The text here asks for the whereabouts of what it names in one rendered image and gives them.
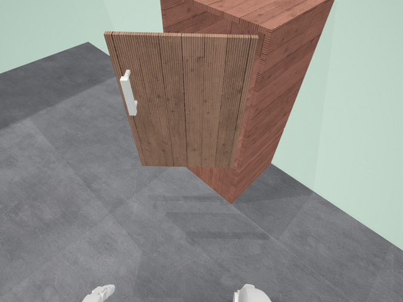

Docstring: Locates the robot right thigh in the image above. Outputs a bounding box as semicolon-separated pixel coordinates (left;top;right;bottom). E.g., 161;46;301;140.
233;287;271;302

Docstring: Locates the cupboard door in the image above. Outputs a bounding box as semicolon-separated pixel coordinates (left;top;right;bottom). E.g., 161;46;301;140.
104;31;259;168

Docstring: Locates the robot left hand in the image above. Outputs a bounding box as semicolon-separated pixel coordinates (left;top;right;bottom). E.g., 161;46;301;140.
82;284;115;302

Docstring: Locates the handle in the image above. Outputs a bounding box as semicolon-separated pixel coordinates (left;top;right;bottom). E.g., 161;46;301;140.
120;70;137;116

